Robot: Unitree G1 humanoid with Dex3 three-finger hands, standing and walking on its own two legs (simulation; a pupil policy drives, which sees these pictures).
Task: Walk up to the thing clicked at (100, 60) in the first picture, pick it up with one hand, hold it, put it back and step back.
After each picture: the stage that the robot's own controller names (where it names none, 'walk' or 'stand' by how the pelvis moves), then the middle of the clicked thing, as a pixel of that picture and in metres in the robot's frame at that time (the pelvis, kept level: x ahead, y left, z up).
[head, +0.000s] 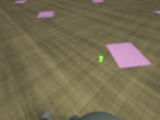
stand; (100, 59) +1.30 -0.16 -0.72
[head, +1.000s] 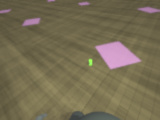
walk; (90, 62) +1.17 +0.13 -0.70
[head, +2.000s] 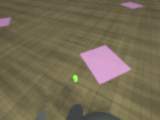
walk; (75, 78) +0.68 +0.30 -0.71
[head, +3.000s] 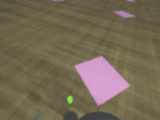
walk; (70, 99) +0.37 +0.20 -0.70
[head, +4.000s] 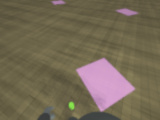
stand; (71, 105) +0.30 +0.22 -0.72
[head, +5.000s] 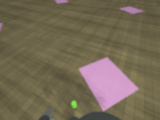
stand; (74, 104) +0.31 +0.21 -0.72
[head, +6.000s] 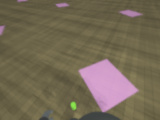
stand; (73, 105) +0.32 +0.22 -0.73
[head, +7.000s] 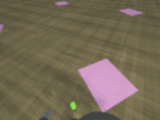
stand; (73, 105) +0.31 +0.22 -0.73
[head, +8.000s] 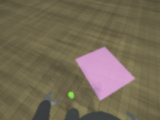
go down; (71, 95) +0.33 +0.22 -0.70
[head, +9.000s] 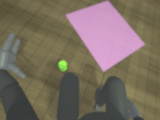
go down; (63, 66) +0.41 +0.23 -0.29
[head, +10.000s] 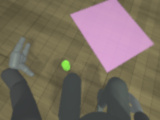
close in; (66, 65) +0.41 +0.22 -0.30
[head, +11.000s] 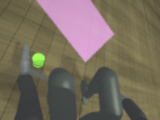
close in; (38, 60) +0.41 +0.26 -0.22
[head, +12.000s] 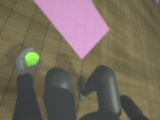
close; (31, 60) +0.39 +0.27 -0.22
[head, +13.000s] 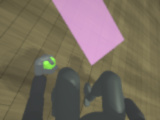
lift; (48, 64) +0.34 +0.25 -0.19
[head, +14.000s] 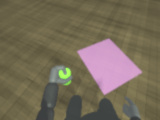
lift; (65, 76) +0.32 +0.19 +0.00
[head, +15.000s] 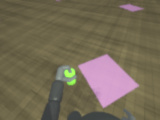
hold; (70, 76) +0.33 +0.17 +0.01
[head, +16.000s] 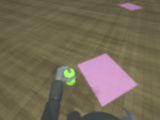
hold; (69, 77) +0.33 +0.17 +0.00
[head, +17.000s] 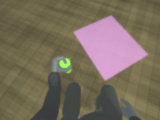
crouch; (66, 66) +0.39 +0.19 -0.09
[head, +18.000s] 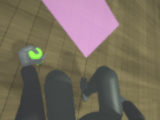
lower; (36, 56) +0.41 +0.25 -0.23
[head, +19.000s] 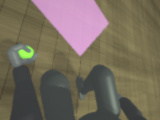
lower; (27, 55) +0.42 +0.27 -0.23
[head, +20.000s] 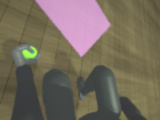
lower; (30, 55) +0.42 +0.27 -0.23
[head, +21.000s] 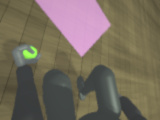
lower; (30, 55) +0.42 +0.26 -0.23
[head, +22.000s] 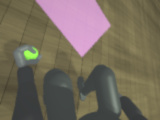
loosen; (31, 56) +0.42 +0.26 -0.23
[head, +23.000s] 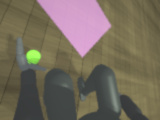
withdraw; (33, 58) +0.40 +0.25 -0.23
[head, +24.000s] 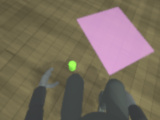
walk; (72, 66) +0.43 +0.19 -0.32
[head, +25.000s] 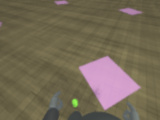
stand; (75, 102) +0.35 +0.17 -0.65
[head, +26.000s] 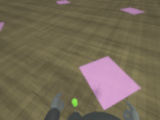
stand; (74, 102) +0.35 +0.19 -0.67
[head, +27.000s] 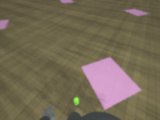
stand; (76, 101) +0.36 +0.17 -0.70
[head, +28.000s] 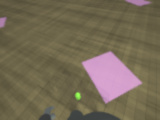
walk; (77, 96) +0.38 +0.18 -0.71
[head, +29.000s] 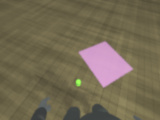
walk; (78, 82) +0.50 +0.13 -0.71
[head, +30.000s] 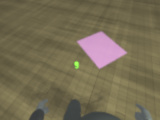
walk; (76, 65) +0.80 +0.28 -0.68
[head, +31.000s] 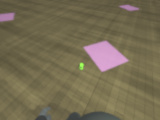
stand; (81, 66) +0.98 +0.20 -0.71
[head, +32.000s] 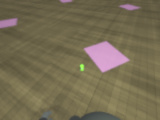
stand; (82, 67) +0.98 +0.21 -0.72
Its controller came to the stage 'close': yes
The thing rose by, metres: 0.71
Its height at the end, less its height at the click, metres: +0.00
